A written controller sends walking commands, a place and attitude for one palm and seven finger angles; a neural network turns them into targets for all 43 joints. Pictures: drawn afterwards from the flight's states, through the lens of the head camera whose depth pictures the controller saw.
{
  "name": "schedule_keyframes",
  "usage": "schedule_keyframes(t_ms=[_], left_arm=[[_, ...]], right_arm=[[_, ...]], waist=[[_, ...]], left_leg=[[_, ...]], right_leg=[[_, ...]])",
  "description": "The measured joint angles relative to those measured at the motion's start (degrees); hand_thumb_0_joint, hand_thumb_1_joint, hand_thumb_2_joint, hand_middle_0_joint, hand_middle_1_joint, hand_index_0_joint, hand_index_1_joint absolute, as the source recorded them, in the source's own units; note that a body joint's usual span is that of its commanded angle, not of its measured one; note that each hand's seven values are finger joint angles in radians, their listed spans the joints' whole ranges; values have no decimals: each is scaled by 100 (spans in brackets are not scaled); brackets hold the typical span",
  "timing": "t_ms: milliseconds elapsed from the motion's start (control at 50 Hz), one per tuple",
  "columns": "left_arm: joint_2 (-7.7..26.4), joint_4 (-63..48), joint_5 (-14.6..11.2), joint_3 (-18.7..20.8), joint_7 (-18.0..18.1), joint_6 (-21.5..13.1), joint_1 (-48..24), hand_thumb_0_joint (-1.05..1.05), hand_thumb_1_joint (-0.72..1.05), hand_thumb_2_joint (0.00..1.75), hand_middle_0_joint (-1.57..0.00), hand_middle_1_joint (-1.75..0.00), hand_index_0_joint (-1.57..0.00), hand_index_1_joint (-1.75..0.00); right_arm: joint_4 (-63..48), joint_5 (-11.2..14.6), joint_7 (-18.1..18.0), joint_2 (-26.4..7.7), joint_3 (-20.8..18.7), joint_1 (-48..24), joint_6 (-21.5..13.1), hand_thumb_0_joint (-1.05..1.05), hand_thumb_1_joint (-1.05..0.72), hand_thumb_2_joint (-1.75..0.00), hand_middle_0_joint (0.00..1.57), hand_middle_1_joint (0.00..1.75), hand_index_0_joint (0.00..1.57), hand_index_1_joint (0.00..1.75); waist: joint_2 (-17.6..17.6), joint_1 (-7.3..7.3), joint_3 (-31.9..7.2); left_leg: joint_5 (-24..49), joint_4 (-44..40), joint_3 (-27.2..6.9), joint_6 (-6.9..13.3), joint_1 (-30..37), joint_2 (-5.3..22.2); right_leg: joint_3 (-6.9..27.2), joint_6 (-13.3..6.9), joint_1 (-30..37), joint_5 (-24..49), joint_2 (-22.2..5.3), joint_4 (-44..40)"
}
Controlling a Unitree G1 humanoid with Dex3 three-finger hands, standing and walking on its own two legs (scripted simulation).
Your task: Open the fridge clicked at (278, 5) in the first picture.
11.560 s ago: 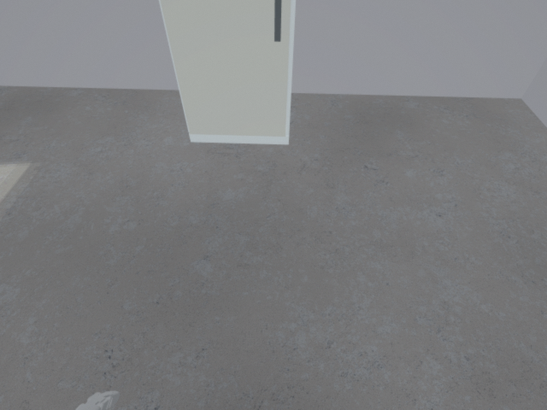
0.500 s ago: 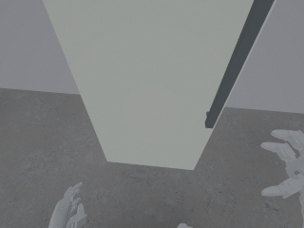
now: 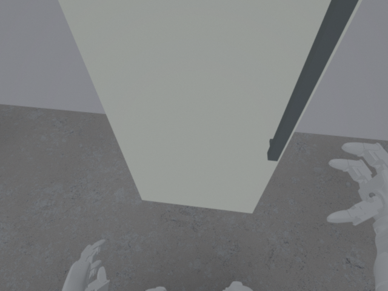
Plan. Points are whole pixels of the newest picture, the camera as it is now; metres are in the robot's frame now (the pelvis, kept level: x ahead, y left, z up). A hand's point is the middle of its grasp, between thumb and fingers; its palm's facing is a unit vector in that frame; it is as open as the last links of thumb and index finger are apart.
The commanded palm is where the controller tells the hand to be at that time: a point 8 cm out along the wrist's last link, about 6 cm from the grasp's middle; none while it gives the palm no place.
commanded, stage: move the hooked fingers beside the handle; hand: right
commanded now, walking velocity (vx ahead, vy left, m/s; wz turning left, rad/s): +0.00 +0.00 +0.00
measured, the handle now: (298, 88) +0.51 -0.19 +0.14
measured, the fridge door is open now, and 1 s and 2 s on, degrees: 0 0 0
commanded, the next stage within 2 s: feel for the door with the fingertips in 1.98 s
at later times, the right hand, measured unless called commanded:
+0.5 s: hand (333, 163) +0.37 -0.25 +0.07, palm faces +0.06 +1.00 +0.00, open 14.0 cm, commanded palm +0.34 -0.30 +0.07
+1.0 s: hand (327, 145) +0.42 -0.26 +0.07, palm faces +0.05 +1.00 +0.01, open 14.0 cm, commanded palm +0.40 -0.31 +0.06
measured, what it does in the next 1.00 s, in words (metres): stands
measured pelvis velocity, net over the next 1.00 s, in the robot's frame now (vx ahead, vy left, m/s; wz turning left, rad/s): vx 0.00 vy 0.00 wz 0.01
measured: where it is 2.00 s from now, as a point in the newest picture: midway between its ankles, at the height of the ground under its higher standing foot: outside the picture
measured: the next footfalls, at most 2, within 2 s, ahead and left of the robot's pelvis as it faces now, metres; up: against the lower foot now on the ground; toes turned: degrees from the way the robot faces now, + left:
none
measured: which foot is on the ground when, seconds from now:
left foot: down 0.00-1.00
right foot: down 0.00-1.00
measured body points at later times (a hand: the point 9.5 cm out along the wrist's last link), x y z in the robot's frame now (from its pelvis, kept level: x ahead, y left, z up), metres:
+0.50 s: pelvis +0.00 +0.00 +0.00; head +0.06 -0.01 +0.44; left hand +0.12 +0.25 -0.10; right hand +0.36 -0.31 +0.08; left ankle -0.01 +0.12 -0.69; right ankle +0.04 -0.11 -0.69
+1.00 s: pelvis +0.00 +0.00 -0.01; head +0.07 -0.02 +0.43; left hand +0.07 +0.27 -0.12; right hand +0.41 -0.31 +0.07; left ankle +0.00 +0.12 -0.69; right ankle +0.04 -0.11 -0.69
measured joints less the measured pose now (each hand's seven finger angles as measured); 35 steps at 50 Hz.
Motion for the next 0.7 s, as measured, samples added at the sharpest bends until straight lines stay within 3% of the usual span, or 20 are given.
schedule_keyframes(t_ms=[120, 280, 460, 700], left_arm=[[6, -33, -6, 14, -47, 135, 95, 2, 90, 90, -20, -30, -20, -30], [14, 69, 13, 34, -34, 208, 66, 2, 90, 90, -20, -30, -20, -30], [-32, 61, 22, 19, -63, 350, 50, 1, 90, 90, -20, -30, -20, -30], [-2, 100, 21, 29, -120, 612, 187, 1, 90, 90, -20, -30, -20, -30]], right_arm=[[234, -51, -120, -23, -58, -92, 52, -1, 50, -30, 30, 120, 30, 120], [446, -173, -222, 47, 94, -488, -179, -1, 50, -30, 30, 120, 30, 120], [980, -356, -348, -53, 122, -1064, -124, -1, 50, -30, 30, 120, 30, 120], [1727, -444, -338, -271, -121, -1518, -273, -1, 50, -30, 30, 120, 30, 120]], waist=[[-1, 25, -32], [4, 10, 20], [19, 119, -29], [43, 188, -71]], left_leg=[[-14, 10, -32, -21, -38, 13], [-36, 95, 14, -29, -162, 25], [-36, 133, -10, -22, -279, 6], [-74, 238, -27, 5, -439, -37]], right_leg=[[-32, -20, -28, -19, 10, 5], [18, -33, -190, -40, 26, 122], [-2, -25, -289, -48, 5, 153], [-9, 0, -428, -86, -42, 241]])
